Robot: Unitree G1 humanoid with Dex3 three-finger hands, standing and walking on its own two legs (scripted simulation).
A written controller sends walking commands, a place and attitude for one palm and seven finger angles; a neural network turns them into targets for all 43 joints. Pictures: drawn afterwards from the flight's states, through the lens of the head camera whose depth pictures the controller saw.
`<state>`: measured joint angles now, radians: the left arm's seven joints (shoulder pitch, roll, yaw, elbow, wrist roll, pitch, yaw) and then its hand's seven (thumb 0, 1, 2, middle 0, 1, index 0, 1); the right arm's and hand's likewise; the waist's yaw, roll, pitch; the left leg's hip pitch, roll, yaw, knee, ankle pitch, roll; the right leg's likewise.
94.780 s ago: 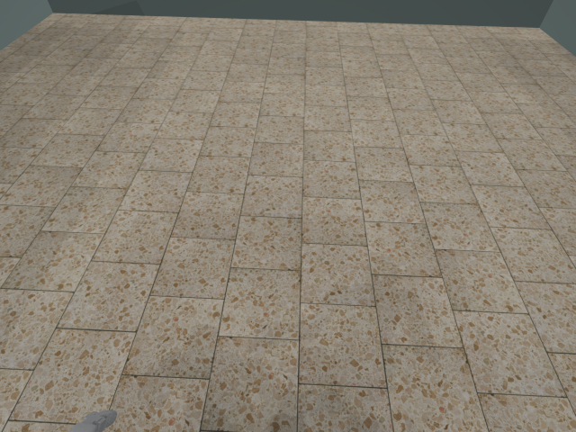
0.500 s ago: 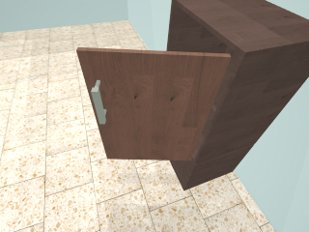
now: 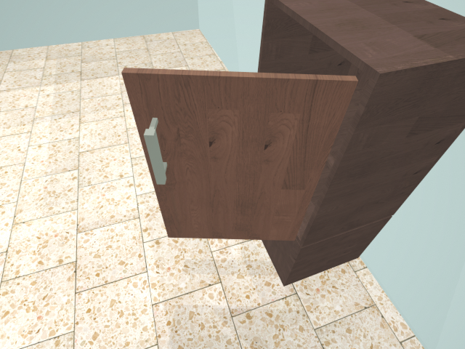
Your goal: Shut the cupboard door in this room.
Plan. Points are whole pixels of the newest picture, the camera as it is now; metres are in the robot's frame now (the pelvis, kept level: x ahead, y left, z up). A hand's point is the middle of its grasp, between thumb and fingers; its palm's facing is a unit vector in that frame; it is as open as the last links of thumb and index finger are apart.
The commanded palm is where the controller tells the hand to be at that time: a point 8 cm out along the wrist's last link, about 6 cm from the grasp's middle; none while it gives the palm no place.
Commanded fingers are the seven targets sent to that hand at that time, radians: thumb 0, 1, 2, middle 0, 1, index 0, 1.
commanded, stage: look again from close up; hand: left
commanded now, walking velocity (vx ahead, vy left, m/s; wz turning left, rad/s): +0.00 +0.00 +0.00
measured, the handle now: (158, 152) +0.49 +0.19 +0.05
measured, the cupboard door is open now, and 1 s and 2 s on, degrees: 69 69 69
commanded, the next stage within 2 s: shuffle to correct the standing spot in 0.36 s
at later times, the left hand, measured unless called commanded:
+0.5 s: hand out of the picture +0.03 +0.23 -0.17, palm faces -0.02 -0.96 -0.27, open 7.4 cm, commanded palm none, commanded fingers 0.00 0.90 0.90 -0.20 -0.30 -0.20 -0.30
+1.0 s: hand out of the picture +0.00 +0.16 -0.18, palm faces +0.04 -0.98 -0.18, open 7.4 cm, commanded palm none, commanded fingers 0.00 0.90 0.90 -0.20 -0.30 -0.20 -0.30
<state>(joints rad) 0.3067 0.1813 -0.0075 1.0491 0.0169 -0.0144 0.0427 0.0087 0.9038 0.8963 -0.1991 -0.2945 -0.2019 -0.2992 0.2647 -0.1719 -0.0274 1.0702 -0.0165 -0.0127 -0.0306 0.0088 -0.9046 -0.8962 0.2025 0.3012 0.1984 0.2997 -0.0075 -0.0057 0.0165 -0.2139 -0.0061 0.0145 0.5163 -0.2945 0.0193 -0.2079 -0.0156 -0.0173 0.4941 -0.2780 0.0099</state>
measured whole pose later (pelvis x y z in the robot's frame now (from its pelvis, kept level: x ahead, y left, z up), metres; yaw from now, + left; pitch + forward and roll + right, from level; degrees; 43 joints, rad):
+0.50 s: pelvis -0.03 +0.02 +0.00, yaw -1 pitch -2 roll +0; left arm 0.22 0.27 -0.01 1.02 0.02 0.00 0.03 0.01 0.90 0.90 -0.20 -0.29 -0.20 -0.30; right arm 0.13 -0.25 -0.02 1.06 -0.02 0.00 0.00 0.01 -0.90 -0.90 0.20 0.30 0.20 0.30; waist 0.01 -0.02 0.04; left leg -0.20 -0.03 0.04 0.47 -0.24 0.04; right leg -0.20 -0.04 0.00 0.45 -0.21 0.04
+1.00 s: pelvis +0.03 -0.01 -0.01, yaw +0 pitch +0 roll -2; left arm 0.36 0.14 0.00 1.08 0.02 -0.02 0.04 0.01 0.90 0.90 -0.20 -0.29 -0.20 -0.30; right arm 0.26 -0.17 -0.02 1.14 -0.01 0.01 -0.04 0.01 -0.91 -0.90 0.20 0.30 0.20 0.30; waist 0.00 0.01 0.05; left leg -0.23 0.04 0.04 0.61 -0.36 0.01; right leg -0.17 0.01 -0.05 0.53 -0.35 -0.01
